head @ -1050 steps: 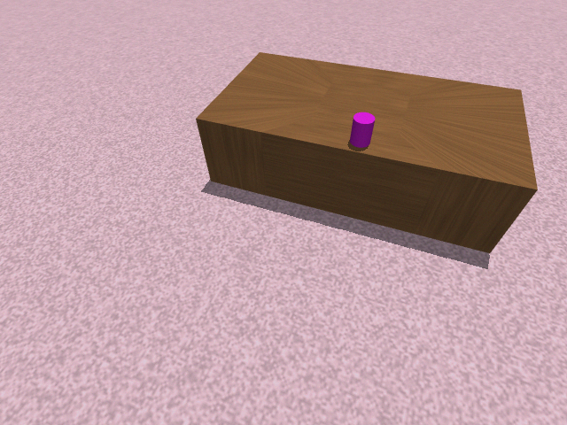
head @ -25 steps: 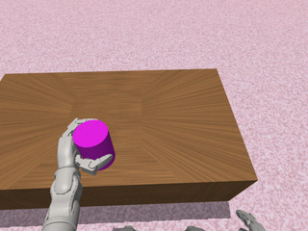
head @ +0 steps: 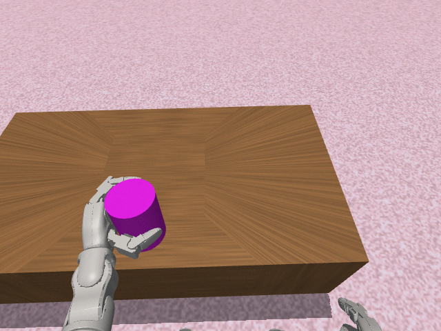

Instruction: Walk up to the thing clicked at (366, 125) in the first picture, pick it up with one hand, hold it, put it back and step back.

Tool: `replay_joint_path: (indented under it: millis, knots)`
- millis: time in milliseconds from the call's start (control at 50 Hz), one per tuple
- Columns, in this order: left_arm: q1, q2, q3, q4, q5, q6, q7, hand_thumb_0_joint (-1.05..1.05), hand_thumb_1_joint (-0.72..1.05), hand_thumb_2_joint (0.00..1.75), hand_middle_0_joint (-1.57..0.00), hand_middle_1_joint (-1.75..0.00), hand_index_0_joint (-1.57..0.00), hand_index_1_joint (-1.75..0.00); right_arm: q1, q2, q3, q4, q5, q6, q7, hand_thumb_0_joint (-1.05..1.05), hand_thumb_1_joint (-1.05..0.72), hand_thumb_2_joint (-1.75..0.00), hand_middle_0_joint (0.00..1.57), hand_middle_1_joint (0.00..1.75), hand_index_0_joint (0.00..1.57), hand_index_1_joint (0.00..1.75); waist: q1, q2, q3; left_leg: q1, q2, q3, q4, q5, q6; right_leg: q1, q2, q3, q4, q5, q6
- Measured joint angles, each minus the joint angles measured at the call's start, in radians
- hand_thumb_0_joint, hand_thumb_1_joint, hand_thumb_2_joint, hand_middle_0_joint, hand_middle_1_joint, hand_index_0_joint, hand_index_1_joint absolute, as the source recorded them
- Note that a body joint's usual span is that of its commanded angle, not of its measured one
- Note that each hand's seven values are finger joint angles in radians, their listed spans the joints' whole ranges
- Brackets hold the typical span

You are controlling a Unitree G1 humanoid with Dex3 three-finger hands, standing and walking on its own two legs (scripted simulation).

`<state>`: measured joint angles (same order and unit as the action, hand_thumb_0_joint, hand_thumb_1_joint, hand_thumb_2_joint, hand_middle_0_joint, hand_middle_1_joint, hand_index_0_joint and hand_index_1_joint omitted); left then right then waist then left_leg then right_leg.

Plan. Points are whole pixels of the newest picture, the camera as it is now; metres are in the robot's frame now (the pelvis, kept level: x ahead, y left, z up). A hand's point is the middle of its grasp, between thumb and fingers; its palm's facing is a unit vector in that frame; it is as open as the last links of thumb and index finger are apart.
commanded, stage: hold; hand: left
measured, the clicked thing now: (138, 216) +0.32 +0.17 +0.03
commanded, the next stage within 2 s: crouch in 1.98 s
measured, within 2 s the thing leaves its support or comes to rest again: neither
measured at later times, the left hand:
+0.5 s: hand (130, 219) +0.31 +0.18 +0.04, palm faces +0.15 -0.99 -0.02, open 11.5 cm
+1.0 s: hand (127, 218) +0.31 +0.18 +0.05, palm faces +0.16 -0.99 -0.02, open 11.5 cm
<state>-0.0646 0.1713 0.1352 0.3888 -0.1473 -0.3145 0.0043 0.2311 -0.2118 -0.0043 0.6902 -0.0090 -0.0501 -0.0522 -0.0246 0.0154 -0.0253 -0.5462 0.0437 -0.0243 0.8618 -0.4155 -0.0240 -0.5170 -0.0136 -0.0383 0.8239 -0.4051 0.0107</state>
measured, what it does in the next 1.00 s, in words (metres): stands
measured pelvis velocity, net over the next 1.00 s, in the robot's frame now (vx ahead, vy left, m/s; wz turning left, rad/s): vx -0.01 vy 0.00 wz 0.00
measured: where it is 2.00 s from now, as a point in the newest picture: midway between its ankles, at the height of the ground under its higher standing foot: outside the picture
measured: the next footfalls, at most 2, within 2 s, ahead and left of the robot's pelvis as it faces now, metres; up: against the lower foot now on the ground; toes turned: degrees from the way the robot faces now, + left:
none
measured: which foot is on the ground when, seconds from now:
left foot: down 0.00-1.00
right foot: down 0.00-1.00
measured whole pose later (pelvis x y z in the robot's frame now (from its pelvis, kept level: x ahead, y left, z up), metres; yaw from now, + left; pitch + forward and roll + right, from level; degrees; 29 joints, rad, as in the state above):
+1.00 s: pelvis -0.01 +0.00 +0.00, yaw +0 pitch +4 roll -1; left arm -0.07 0.17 0.14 0.39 -0.15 -0.31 0.00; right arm 0.23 -0.20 0.00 0.71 -0.01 -0.09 -0.04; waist -0.02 0.01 -0.02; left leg -0.51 0.04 -0.02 0.83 -0.39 -0.02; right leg -0.48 -0.02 -0.03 0.79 -0.38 0.02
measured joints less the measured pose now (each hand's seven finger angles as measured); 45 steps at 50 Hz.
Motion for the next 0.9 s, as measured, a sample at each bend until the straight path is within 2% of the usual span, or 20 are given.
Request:
replay_joint_path:
  millis: [260, 440, 640, 780, 900]
  knots:
    - [-0.005, 0.002, -0.004, 0.006, 0.002, 0.005, -0.009, 0.01, -0.53, 1.09, -0.64, -1.0, -0.62, -0.97, -0.006, 0.001, 0.0, 0.009, 0.003, -0.018, 0.001, 0.01, -0.92, -0.91, 0.2, 0.3, 0.2, 0.3, 0.003, -0.002, 0.009, 0.023, -0.002, 0.001, -0.019, 0.014, 0.0, 0.022, -0.002, 0.001, -0.017, 0.013, 0.0]
    - [-0.007, 0.002, 0.011, 0.016, -0.002, -0.005, -0.012, 0.01, -0.53, 1.09, -0.64, -1.0, -0.62, -0.97, 0.0, 0.003, 0.001, 0.015, 0.002, -0.021, 0.006, 0.01, -0.92, -0.91, 0.2, 0.3, 0.2, 0.3, 0.002, -0.004, 0.007, 0.025, -0.002, 0.001, -0.023, 0.019, 0.001, 0.024, -0.001, 0.001, -0.021, 0.018, 0.0]
    - [0.012, -0.002, -0.004, -0.007, -0.008, -0.005, -0.012, 0.01, -0.53, 1.09, -0.64, -1.0, -0.62, -0.97, 0.005, 0.001, 0.0, 0.022, 0.005, -0.033, 0.004, 0.01, -0.92, -0.91, 0.2, 0.3, 0.2, 0.3, 0.004, -0.001, 0.007, 0.032, -0.004, 0.002, -0.026, 0.02, 0.004, 0.032, -0.003, 0.002, -0.027, 0.021, 0.003]
    - [0.012, -0.001, -0.007, -0.017, 0.006, 0.002, -0.006, 0.01, -0.53, 1.09, -0.64, -1.0, -0.62, -0.97, 0.001, 0.007, 0.003, 0.02, 0.003, -0.038, 0.003, 0.01, -0.92, -0.91, 0.2, 0.3, 0.2, 0.3, 0.002, -0.004, 0.01, 0.037, -0.004, 0.004, -0.03, 0.022, 0.005, 0.038, -0.003, 0.004, -0.032, 0.024, 0.005]
    - [-0.004, -0.002, 0.004, 0.0, 0.001, 0.002, -0.003, 0.01, -0.53, 1.09, -0.64, -1.0, -0.62, -0.97, 0.001, 0.01, 0.006, 0.023, 0.002, -0.04, 0.004, 0.01, -0.92, -0.91, 0.2, 0.3, 0.2, 0.3, 0.005, -0.005, 0.007, 0.039, -0.005, 0.003, -0.031, 0.024, 0.006, 0.041, -0.003, 0.003, -0.036, 0.026, 0.005]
